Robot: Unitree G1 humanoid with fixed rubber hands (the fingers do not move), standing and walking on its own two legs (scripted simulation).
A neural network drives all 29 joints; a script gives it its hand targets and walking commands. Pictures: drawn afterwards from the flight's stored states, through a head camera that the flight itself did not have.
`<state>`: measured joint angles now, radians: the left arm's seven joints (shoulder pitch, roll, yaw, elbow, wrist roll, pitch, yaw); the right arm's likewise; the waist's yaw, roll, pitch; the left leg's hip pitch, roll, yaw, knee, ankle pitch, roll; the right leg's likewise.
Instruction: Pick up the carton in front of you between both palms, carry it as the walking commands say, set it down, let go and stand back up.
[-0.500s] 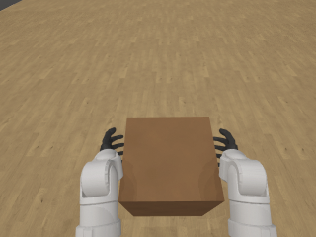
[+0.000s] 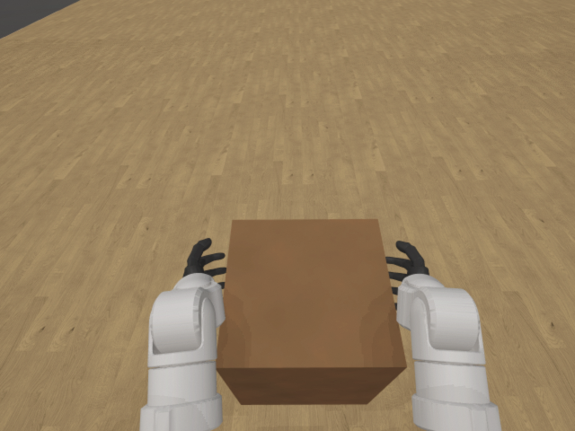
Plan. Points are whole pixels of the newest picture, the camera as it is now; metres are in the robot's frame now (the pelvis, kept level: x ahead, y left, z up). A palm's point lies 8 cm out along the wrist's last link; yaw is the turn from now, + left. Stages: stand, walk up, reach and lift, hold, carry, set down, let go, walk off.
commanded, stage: carry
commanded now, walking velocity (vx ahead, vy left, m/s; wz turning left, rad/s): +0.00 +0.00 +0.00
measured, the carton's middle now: (304, 318) +0.31 +0.00 -0.01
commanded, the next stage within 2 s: hold in 1.88 s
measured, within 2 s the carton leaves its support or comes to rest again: neither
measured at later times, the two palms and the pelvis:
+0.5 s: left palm (200, 281) +0.32 +0.14 +0.09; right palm (403, 273) +0.32 -0.14 +0.08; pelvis +0.03 -0.01 -0.01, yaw +1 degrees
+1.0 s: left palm (198, 327) +0.28 +0.14 +0.05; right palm (408, 319) +0.27 -0.14 +0.04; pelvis -0.01 +0.00 +0.00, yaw +1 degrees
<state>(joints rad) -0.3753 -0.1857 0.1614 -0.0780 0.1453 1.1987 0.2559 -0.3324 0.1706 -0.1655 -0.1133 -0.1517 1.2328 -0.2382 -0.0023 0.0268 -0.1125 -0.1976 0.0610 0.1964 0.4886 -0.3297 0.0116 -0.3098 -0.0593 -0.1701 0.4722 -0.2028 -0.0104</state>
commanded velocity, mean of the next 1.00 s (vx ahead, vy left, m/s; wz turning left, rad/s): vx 0.00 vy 0.00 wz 0.00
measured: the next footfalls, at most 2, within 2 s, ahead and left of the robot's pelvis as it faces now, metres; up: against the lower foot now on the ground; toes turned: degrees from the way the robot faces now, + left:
none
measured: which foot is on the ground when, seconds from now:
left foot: down 0.00-1.00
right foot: down 0.00-1.00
